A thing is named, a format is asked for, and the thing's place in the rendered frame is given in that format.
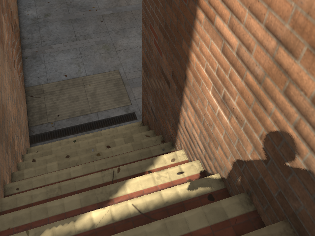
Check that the stairs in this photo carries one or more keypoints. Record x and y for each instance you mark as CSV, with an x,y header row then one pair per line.
x,y
122,181

